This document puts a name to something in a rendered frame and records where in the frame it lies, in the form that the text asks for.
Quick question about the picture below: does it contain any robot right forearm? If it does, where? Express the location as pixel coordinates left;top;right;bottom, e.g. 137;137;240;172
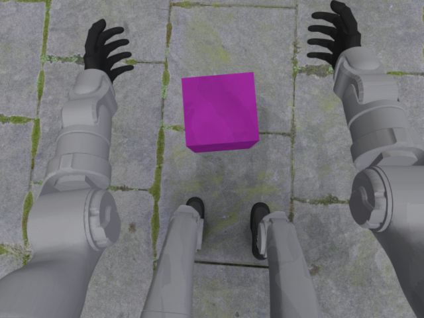
333;46;424;171

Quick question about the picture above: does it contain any carton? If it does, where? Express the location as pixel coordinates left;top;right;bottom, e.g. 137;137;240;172
182;72;260;153

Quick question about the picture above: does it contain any robot left forearm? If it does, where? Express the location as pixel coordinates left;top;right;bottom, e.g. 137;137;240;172
26;69;118;248

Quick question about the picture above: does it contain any right robot upper arm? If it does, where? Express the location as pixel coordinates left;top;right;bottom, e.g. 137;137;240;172
348;166;424;318

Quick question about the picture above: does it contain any robot right thigh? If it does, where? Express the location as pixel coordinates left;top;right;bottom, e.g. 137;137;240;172
258;218;323;318

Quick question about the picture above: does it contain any left robot upper arm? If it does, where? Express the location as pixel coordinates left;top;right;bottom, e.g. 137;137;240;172
0;187;121;318

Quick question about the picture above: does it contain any robot left thigh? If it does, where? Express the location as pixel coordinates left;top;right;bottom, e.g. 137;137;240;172
140;212;204;318

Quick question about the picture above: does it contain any robot right hand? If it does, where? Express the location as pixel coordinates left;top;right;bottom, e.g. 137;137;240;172
307;0;361;70

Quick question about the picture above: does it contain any robot thigh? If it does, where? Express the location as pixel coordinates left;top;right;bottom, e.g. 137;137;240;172
258;218;323;318
140;212;204;318

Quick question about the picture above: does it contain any robot left hand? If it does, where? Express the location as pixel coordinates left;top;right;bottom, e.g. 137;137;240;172
83;19;134;84

